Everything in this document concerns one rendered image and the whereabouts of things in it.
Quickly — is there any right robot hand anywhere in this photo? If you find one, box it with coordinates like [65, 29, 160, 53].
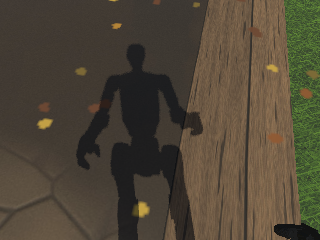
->
[274, 223, 320, 240]

